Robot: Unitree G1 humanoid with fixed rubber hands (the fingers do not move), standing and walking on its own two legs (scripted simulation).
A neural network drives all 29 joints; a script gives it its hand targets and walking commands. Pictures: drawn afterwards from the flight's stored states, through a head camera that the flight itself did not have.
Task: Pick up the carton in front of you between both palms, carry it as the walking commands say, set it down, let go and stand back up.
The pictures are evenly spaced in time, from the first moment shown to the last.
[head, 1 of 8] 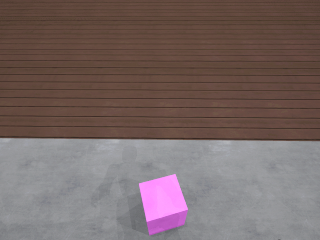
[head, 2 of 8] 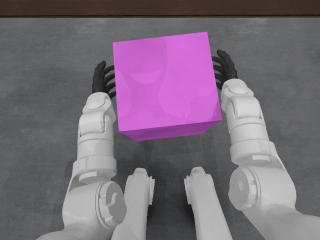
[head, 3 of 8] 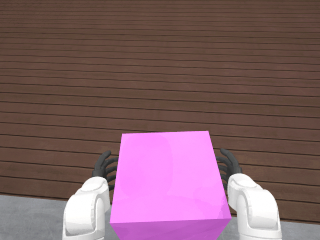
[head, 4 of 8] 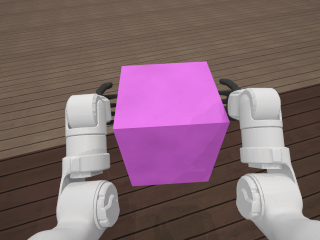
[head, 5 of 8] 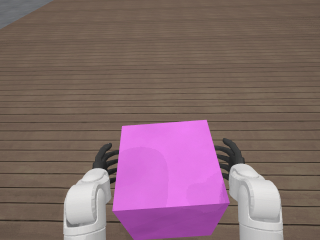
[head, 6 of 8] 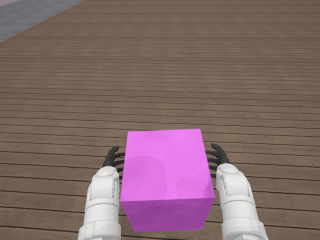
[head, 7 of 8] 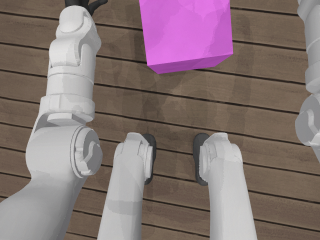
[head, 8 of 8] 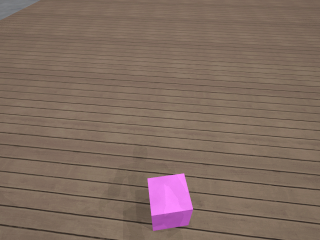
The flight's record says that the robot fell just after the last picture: no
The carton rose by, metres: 1.17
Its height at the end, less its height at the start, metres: +0.43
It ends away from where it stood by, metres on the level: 5.85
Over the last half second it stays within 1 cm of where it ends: yes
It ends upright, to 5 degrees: yes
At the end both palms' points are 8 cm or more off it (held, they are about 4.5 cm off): yes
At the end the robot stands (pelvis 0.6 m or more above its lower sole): yes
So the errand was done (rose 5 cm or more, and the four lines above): yes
